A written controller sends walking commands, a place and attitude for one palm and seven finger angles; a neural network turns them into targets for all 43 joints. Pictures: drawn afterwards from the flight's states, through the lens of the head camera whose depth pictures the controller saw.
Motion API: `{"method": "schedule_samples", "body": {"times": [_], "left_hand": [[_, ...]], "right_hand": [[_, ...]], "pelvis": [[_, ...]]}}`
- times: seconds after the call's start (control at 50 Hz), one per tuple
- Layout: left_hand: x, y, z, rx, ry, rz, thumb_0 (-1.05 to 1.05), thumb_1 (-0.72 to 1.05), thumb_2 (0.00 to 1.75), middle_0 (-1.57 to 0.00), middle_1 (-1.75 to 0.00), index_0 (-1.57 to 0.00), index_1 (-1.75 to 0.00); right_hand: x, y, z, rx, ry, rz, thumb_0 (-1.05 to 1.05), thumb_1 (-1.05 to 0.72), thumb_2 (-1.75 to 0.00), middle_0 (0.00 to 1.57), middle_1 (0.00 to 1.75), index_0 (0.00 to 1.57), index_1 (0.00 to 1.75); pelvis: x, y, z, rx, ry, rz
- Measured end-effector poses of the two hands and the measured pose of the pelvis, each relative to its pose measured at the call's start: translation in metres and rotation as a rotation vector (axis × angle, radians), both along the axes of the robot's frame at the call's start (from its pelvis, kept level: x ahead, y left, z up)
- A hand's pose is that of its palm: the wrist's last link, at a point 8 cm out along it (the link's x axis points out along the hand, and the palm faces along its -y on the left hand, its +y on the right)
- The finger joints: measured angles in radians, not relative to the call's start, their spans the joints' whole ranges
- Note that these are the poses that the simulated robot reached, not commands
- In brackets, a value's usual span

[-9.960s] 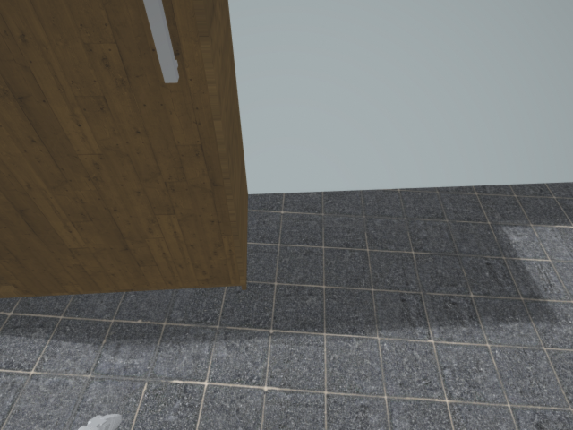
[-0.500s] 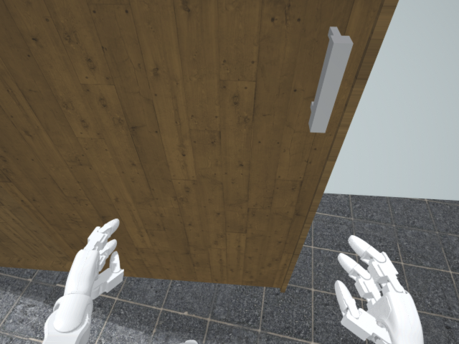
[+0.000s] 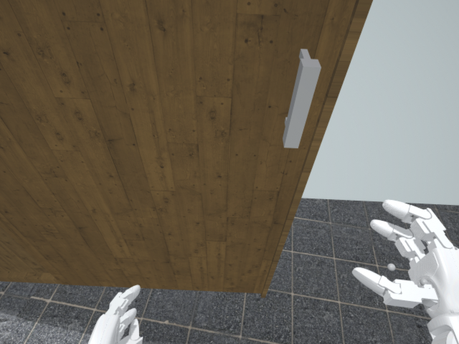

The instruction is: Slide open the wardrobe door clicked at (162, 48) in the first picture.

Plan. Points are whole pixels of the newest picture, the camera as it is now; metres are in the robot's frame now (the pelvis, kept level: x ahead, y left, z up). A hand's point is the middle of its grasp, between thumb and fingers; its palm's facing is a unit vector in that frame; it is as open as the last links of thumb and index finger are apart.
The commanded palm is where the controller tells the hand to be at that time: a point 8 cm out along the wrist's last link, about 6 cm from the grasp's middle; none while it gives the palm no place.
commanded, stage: raise the hand with hooked fingers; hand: right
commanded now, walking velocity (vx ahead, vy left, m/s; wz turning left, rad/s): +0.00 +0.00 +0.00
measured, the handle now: (297, 100) +0.43 -0.08 +0.24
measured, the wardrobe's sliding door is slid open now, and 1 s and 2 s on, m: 0.00 0.00 0.00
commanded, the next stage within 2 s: move the hooked fingers beside the handle in 1.20 s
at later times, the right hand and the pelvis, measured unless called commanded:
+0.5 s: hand (456, 205) +0.25 -0.26 +0.21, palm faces +0.13 +0.99 -0.10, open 13.8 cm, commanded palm +0.22 -0.29 +0.23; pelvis +0.00 +0.02 +0.02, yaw -1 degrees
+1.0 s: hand out of the picture +0.28 -0.26 +0.25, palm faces +0.10 +0.99 -0.10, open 14.0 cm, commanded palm +0.24 -0.30 +0.26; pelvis -0.01 +0.02 +0.02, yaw +0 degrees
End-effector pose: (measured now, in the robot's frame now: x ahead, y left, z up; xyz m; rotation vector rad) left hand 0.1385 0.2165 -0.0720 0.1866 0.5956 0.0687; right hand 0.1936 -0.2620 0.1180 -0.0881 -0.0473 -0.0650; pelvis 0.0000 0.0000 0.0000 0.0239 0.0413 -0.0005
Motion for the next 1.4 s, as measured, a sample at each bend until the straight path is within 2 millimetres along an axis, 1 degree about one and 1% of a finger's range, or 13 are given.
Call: {"method": "schedule_samples", "body": {"times": [0.1, 0.18, 0.28, 0.4, 0.48, 0.56, 0.76, 0.82, 0.9, 0.96, 1.08, 1.26, 1.4], "left_hand": [[0.012, 0.020, 0.014, 0.065, -0.036, 0.008, 0.02, 0.90, 0.90, -0.20, -0.30, -0.21, -0.30], [0.029, 0.025, 0.028, 0.086, -0.092, 0.006, 0.02, 0.90, 0.90, -0.20, -0.30, -0.21, -0.30], [0.050, 0.019, 0.041, 0.067, -0.155, -0.019, 0.01, 0.90, 0.90, -0.20, -0.30, -0.20, -0.30], [0.065, 0.006, 0.046, 0.023, -0.166, -0.060, 0.01, 0.90, 0.90, -0.20, -0.30, -0.21, -0.30], [0.067, 0.001, 0.043, 0.001, -0.149, -0.079, 0.01, 0.90, 0.90, -0.20, -0.30, -0.21, -0.30], [0.064, 0.001, 0.039, -0.009, -0.123, -0.084, 0.01, 0.90, 0.90, -0.20, -0.30, -0.21, -0.30], [0.048, 0.020, 0.031, 0.003, -0.068, -0.050, 0.01, 0.90, 0.90, -0.20, -0.30, -0.21, -0.30], [0.044, 0.027, 0.030, 0.004, -0.062, -0.033, 0.01, 0.90, 0.90, -0.20, -0.30, -0.21, -0.30], [0.040, 0.034, 0.030, 0.010, -0.059, -0.013, 0.01, 0.90, 0.90, -0.20, -0.30, -0.21, -0.30], [0.038, 0.035, 0.031, 0.017, -0.064, -0.006, 0.01, 0.90, 0.90, -0.20, -0.30, -0.21, -0.30], [0.040, 0.030, 0.033, 0.015, -0.078, -0.015, 0.01, 0.90, 0.90, -0.20, -0.30, -0.20, -0.30], [0.047, 0.017, 0.032, -0.011, -0.087, -0.045, 0.01, 0.90, 0.90, -0.20, -0.30, -0.21, -0.30], [0.050, 0.015, 0.033, -0.013, -0.086, -0.051, 0.01, 0.90, 0.90, -0.20, -0.30, -0.21, -0.30]], "right_hand": [[0.006, -0.009, 0.013, -0.004, -0.015, -0.002, 0.00, 0.07, -0.49, 0.27, 0.92, 0.27, 0.92], [0.014, -0.017, 0.029, -0.013, -0.030, -0.008, 0.00, 0.16, -0.45, 0.27, 0.98, 0.27, 0.98], [0.021, -0.027, 0.056, -0.018, -0.079, -0.021, -0.01, 0.28, -0.40, 0.28, 1.06, 0.28, 1.06], [0.028, -0.040, 0.079, -0.013, -0.072, -0.045, -0.01, 0.41, -0.34, 0.29, 1.14, 0.29, 1.14], [0.032, -0.045, 0.094, -0.016, -0.073, -0.052, -0.01, 0.46, -0.32, 0.30, 1.17, 0.29, 1.17], [0.037, -0.049, 0.109, -0.020, -0.084, -0.052, -0.01, 0.48, -0.31, 0.30, 1.19, 0.30, 1.19], [0.055, -0.059, 0.144, -0.030, -0.089, -0.050, -0.02, 0.50, -0.30, 0.30, 1.20, 0.30, 1.20], [0.059, -0.059, 0.145, -0.022, -0.075, -0.033, -0.02, 0.50, -0.30, 0.30, 1.20, 0.30, 1.20], [0.061, -0.054, 0.136, -0.018, -0.042, -0.016, -0.02, 0.50, -0.30, 0.30, 1.20, 0.30, 1.20], [0.058, -0.049, 0.132, -0.016, -0.053, -0.016, -0.02, 0.50, -0.30, 0.30, 1.20, 0.30, 1.20], [0.053, -0.052, 0.135, -0.019, -0.083, -0.051, -0.02, 0.50, -0.30, 0.30, 1.20, 0.30, 1.20], [0.054, -0.054, 0.138, -0.030, -0.062, -0.044, -0.02, 0.50, -0.30, 0.30, 1.20, 0.30, 1.20], [0.056, -0.054, 0.136, -0.019, -0.062, -0.041, -0.02, 0.50, -0.30, 0.30, 1.20, 0.30, 1.20]], "pelvis": [[0.002, 0.000, 0.005, 0.000, -0.027, -0.005], [0.005, 0.002, 0.009, -0.002, -0.053, -0.008], [0.007, 0.006, 0.013, -0.004, -0.080, -0.010], [0.005, 0.013, 0.016, -0.007, -0.098, -0.013], [0.004, 0.016, 0.018, -0.008, -0.105, -0.017], [0.002, 0.019, 0.019, -0.010, -0.109, -0.019], [-0.003, 0.022, 0.020, -0.015, -0.110, -0.016], [-0.004, 0.022, 0.020, -0.017, -0.104, -0.011], [-0.005, 0.021, 0.019, -0.018, -0.101, -0.003], [-0.005, 0.021, 0.019, -0.019, -0.104, 0.000], [-0.005, 0.021, 0.019, -0.018, -0.114, -0.002], [-0.004, 0.020, 0.020, -0.019, -0.111, -0.009], [-0.002, 0.020, 0.020, -0.017, -0.106, -0.009]]}}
